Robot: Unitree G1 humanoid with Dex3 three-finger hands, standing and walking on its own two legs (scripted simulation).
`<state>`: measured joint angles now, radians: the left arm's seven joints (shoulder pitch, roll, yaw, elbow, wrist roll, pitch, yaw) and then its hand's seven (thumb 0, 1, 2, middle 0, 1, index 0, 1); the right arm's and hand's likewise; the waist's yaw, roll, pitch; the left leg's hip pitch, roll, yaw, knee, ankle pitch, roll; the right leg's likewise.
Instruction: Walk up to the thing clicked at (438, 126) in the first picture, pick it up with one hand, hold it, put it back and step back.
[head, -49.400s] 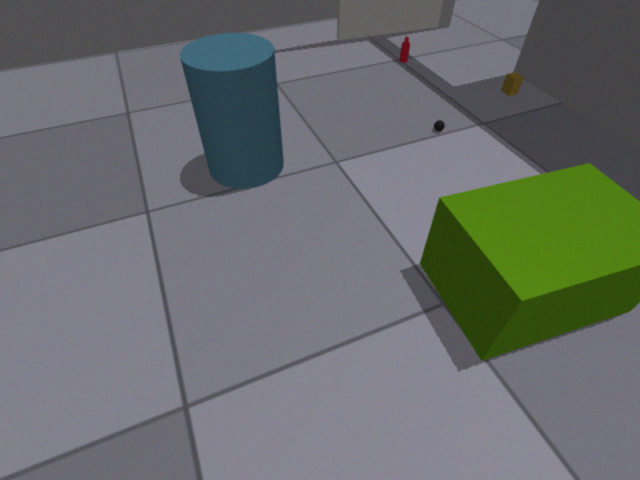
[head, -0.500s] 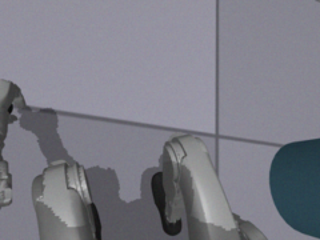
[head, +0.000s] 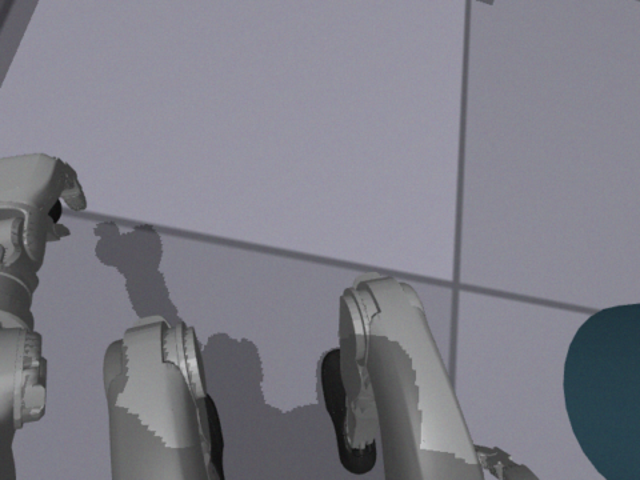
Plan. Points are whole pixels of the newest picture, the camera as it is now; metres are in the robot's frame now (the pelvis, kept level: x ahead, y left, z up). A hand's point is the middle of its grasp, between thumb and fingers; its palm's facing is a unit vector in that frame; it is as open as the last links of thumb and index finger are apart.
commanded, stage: lift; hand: left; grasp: from above
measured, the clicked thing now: (34, 208) +0.49 +0.29 -0.16
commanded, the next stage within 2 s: hold in 1.48 s
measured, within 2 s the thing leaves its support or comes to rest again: neither
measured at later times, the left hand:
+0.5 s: hand out of the picture +0.40 +0.29 +0.00, palm faces -0.43 -0.07 -0.90, open 6.3 cm
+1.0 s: hand out of the picture +0.36 +0.26 +0.21, palm faces -0.43 -0.11 -0.90, open 6.6 cm
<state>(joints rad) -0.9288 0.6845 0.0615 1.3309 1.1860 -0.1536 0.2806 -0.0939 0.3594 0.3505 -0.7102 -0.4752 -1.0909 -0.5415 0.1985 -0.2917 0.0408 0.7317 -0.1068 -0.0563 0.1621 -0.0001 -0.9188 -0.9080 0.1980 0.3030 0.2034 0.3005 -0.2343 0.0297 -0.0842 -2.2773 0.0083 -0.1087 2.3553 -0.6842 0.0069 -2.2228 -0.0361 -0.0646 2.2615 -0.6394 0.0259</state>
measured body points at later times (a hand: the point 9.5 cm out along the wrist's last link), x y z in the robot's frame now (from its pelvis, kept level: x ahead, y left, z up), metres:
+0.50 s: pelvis +0.00 +0.00 +0.11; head +0.17 +0.04 +0.52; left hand +0.42 +0.29 +0.05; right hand +0.11 -0.27 -0.01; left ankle +0.08 +0.12 -0.31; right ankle +0.11 -0.13 -0.31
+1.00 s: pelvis +0.02 +0.00 +0.29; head +0.12 +0.01 +0.73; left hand +0.37 +0.26 +0.26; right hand +0.14 -0.26 +0.17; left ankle +0.08 +0.12 -0.31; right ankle +0.11 -0.13 -0.31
